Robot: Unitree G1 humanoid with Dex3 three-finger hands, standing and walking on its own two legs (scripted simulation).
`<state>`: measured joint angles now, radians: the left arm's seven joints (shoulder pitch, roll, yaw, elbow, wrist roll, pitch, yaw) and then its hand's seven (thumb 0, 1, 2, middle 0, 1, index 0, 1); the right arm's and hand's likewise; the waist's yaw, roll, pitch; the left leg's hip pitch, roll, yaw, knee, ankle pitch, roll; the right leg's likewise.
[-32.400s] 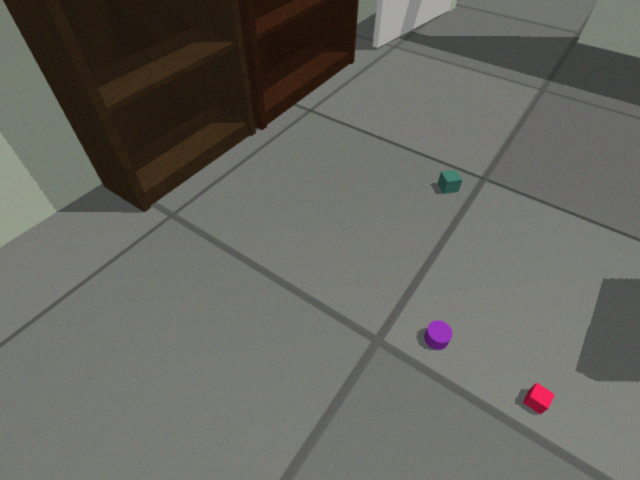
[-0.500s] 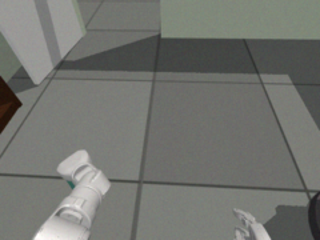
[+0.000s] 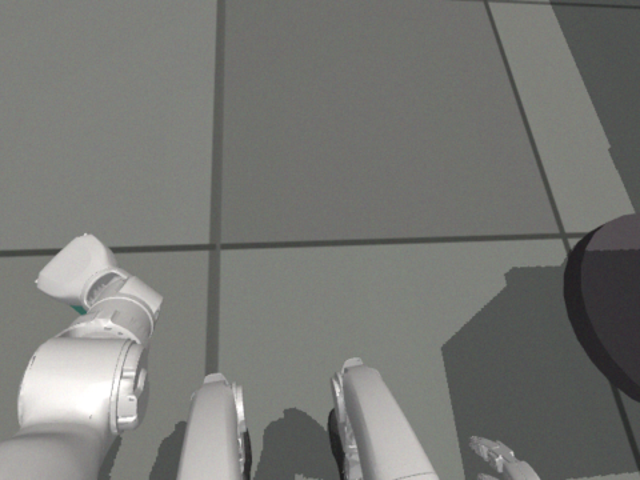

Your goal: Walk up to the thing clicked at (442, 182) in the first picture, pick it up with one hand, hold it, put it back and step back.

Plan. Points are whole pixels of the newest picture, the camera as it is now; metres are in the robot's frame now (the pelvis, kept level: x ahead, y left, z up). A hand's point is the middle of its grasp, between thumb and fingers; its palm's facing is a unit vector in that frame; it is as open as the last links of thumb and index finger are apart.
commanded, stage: crouch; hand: left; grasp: from above
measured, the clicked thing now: (106, 295) +0.39 +0.26 -0.16
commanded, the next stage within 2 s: lower in 1.26 s
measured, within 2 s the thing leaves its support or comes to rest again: neither
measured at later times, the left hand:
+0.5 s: hand (140, 297) +0.43 +0.26 -0.31, palm faces -0.25 -0.33 -0.91, open 9.9 cm
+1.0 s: hand (148, 299) +0.45 +0.27 -0.39, palm faces -0.26 -0.33 -0.91, open 9.9 cm
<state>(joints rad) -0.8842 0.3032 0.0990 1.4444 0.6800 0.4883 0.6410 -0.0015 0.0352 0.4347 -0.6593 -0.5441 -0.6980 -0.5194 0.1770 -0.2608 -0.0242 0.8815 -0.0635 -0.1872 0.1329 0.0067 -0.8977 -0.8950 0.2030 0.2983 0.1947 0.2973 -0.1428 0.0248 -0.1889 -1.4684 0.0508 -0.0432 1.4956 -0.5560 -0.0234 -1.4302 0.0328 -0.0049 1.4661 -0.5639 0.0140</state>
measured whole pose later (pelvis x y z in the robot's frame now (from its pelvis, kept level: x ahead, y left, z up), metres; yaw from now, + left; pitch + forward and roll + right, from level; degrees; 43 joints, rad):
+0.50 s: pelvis -0.03 +0.00 -0.17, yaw -3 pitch +37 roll -6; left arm -1.04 0.52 0.22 1.52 0.79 0.36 0.53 0.00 0.04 0.42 -0.69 -0.48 -0.73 -0.44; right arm 0.15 -0.24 0.01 0.89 -0.10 -0.23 0.18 0.00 -0.91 -0.90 0.20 0.30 0.20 0.30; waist -0.21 0.06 -0.17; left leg -2.09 0.04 -0.10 2.09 -0.66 -0.02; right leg -2.03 0.05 -0.04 2.04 -0.66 0.03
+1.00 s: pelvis -0.04 +0.00 -0.25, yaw -4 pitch +34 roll -5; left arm -1.16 0.67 0.29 1.64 0.86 0.31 0.51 0.00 0.05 0.41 -0.68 -0.49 -0.74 -0.43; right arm 0.16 -0.29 0.05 0.89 -0.16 -0.28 0.23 0.00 -0.90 -0.90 0.20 0.30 0.19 0.30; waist -0.25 0.03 -0.05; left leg -2.27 0.04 -0.12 2.33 -0.66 -0.03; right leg -2.22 0.06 -0.04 2.28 -0.66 0.03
